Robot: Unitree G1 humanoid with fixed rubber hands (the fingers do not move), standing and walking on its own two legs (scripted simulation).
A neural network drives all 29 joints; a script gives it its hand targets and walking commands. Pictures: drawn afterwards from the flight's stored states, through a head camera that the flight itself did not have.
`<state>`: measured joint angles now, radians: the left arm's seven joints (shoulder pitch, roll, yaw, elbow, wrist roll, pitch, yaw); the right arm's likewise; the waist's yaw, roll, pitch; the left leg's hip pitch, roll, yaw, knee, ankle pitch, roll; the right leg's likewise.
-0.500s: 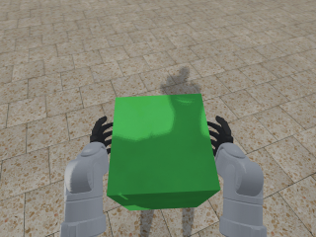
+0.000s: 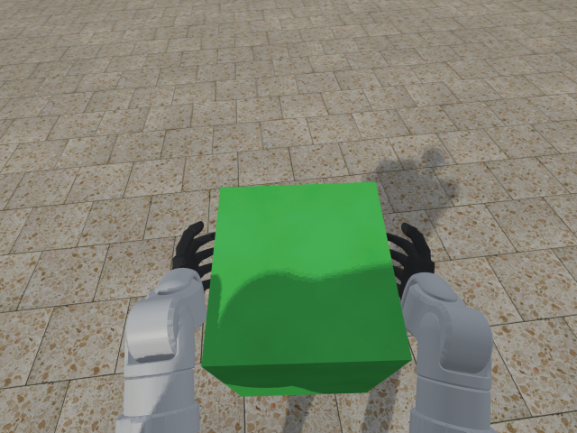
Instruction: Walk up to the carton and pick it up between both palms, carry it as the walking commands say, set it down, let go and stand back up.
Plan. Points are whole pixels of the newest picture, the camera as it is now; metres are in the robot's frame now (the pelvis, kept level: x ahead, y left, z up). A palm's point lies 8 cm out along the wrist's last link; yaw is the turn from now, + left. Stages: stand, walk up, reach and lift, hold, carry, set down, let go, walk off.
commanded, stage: carry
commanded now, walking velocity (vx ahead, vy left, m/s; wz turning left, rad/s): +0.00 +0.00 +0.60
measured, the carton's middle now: (301, 301) +0.31 -0.02 +0.02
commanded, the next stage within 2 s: none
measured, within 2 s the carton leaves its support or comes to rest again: neither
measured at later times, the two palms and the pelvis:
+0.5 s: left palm (48, 398) +0.18 +0.25 +0.08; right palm (305, 306) +0.27 -0.02 +0.08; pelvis -0.07 +0.01 -0.01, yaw +18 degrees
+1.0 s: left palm out of the picture +0.00 +0.33 +0.07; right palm (193, 387) +0.18 +0.10 +0.08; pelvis -0.15 +0.02 -0.01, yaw +36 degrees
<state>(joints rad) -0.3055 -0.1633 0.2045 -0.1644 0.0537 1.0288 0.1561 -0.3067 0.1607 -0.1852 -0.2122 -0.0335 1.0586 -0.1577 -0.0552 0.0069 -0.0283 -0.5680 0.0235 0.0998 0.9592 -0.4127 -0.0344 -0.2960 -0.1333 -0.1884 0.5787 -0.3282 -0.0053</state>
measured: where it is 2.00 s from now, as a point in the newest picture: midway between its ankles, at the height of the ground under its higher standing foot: outside the picture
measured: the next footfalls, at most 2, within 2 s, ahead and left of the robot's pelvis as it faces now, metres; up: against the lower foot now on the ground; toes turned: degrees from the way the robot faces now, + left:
left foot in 0.14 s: +0.03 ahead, +0.14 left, +0.00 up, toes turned +13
right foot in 0.50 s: -0.03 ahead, -0.10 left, +0.00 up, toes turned +13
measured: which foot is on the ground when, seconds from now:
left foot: up 0.00-0.12, down 0.14-0.52, up 0.54-0.82, down 0.84-1.00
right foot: down 0.00-0.14, up 0.16-0.48, down 0.50-0.84, up 0.86-1.00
